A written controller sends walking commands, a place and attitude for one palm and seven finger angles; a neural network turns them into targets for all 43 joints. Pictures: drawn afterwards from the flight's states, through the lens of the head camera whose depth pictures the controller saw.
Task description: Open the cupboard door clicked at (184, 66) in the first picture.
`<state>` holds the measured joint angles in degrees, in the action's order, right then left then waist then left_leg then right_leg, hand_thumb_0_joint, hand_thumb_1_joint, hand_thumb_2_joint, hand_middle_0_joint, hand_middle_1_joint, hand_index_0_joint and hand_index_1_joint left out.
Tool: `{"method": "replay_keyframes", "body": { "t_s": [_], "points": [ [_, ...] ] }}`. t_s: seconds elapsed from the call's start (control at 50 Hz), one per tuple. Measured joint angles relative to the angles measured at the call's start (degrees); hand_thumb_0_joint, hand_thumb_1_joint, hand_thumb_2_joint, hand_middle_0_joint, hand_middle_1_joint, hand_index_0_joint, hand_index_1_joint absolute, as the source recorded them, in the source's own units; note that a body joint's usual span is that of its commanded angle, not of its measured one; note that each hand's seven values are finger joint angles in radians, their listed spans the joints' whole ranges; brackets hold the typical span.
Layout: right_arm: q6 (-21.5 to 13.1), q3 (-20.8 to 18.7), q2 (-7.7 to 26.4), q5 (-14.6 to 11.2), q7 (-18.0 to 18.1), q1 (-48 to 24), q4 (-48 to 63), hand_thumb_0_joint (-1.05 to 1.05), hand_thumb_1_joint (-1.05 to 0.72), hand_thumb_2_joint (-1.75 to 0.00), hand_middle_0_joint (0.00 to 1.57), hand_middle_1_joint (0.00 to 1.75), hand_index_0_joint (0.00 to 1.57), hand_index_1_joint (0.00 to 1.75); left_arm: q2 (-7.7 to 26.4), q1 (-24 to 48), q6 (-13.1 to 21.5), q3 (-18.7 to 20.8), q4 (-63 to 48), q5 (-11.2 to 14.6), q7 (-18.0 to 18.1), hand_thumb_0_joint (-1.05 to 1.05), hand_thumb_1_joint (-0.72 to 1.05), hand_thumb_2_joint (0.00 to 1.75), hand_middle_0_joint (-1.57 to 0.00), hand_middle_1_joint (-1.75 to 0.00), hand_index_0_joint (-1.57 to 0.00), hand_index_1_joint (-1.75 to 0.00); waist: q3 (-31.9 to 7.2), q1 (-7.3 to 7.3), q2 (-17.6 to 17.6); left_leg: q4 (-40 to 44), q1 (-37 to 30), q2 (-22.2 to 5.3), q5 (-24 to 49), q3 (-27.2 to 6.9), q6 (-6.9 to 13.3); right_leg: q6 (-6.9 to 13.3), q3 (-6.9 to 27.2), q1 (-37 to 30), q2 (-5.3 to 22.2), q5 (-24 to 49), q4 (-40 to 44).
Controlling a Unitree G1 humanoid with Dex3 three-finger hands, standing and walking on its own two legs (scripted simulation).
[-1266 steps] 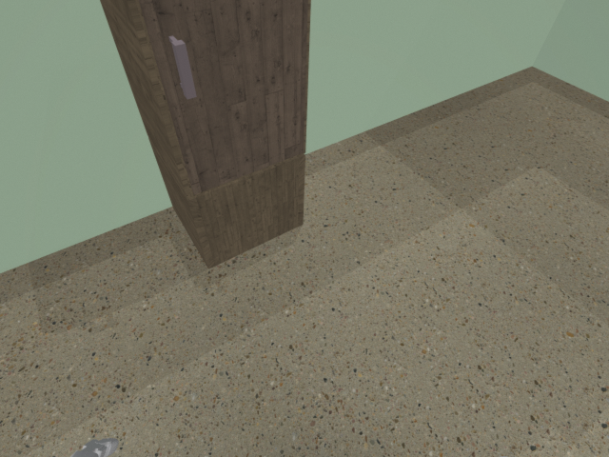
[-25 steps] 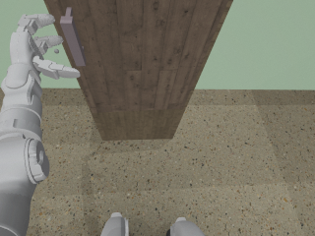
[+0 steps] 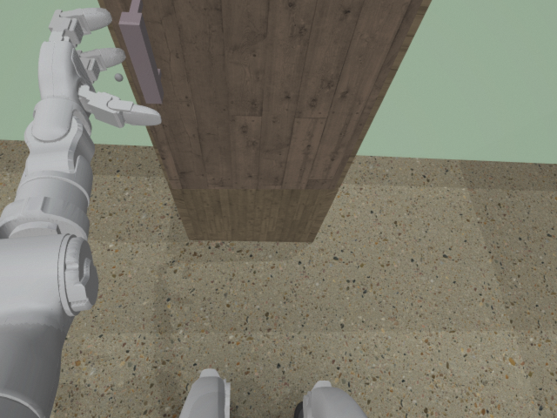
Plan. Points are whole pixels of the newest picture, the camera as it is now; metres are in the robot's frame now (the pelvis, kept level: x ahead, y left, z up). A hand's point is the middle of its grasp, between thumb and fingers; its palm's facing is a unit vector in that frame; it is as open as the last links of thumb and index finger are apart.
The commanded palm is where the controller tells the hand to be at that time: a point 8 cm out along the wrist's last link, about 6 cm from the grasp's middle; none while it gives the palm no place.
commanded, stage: slide the fingers in behind the handle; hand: left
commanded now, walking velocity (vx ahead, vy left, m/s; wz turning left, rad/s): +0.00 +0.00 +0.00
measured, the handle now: (146, 53) +0.59 +0.17 +0.12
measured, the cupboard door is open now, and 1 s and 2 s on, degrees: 2 2 2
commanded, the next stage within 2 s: move the hooked fingers beside the handle in 0.10 s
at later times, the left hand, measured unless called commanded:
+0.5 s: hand (119, 76) +0.54 +0.19 +0.12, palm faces +0.07 -1.00 -0.02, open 15.2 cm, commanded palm +0.52 +0.19 +0.12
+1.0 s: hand (112, 75) +0.54 +0.20 +0.12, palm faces +0.04 -1.00 -0.01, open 14.8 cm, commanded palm +0.52 +0.22 +0.11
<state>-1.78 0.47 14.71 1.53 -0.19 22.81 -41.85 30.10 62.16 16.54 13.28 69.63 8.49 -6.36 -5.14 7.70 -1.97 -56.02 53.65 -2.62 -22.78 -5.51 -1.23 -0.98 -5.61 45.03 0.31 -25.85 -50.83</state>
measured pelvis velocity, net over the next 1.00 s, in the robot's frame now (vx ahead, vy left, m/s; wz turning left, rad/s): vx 0.01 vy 0.00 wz -0.03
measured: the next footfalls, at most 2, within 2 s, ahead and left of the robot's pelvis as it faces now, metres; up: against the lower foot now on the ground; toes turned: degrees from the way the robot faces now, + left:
none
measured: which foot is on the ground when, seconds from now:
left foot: down 0.00-1.00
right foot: down 0.00-1.00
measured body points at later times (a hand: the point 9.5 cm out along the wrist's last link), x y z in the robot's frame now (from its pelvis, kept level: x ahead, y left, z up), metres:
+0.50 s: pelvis +0.00 +0.00 +0.00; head +0.13 +0.03 +0.43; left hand +0.53 +0.25 +0.13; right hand -0.01 -0.26 -0.11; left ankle +0.03 +0.12 -0.68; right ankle -0.02 -0.14 -0.68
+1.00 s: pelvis +0.01 +0.00 +0.00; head +0.13 +0.02 +0.44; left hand +0.53 +0.26 +0.13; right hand -0.01 -0.26 -0.11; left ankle +0.03 +0.12 -0.68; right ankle -0.02 -0.14 -0.68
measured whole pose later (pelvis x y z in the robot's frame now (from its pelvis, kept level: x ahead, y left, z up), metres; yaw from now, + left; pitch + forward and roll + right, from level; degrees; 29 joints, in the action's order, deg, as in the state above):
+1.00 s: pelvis +0.01 +0.00 +0.00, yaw -2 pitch +20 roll -4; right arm 0.8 1.1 15.0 0.6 0.7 23.4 -40.0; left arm 33.3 57.6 16.9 20.4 68.6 7.2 -12.9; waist -5.7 8.8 -2.3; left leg -54.6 51.6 -3.7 -23.4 -3.5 -0.9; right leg -1.4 -3.4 43.8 -0.6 -25.3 -49.0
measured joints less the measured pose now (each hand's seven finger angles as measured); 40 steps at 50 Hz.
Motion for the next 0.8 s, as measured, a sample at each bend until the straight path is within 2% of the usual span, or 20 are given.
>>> {"method": "replay_keyframes", "body": {
  "t_s": [0.32,0.8],
  "points": [
    [0.1,-0.1,-0.3,0.1,-0.4,1.0,-0.7,0.0,-0.9,-0.9,0.2,0.3,0.2,0.3,-0.5,-0.3,-0.2,-0.3,-0.6,-0.3,0.6,-0.01,-0.5,0.3,-0.09,-1.12,-0.05,-1.14,-0.1,-0.04,-0.1,0.4,-0.2,0.1,0.0,0.0,0.0,0.0,0.1,-0.3,0.0,0.1,0.5],
    [1.5,0.3,0.0,-0.6,0.3,0.6,1.1,0.0,-0.9,-0.9,0.2,0.3,0.2,0.3,1.5,-3.2,0.4,3.9,-1.4,-0.7,-3.8,-0.01,-0.5,0.3,-0.14,-1.14,-0.11,-1.14,-0.3,0.35,-0.3,1.2,-1.5,-0.6,-0.3,1.3,0.3,-0.3,1.5,-1.0,-0.5,0.4,1.5]
  ]
}}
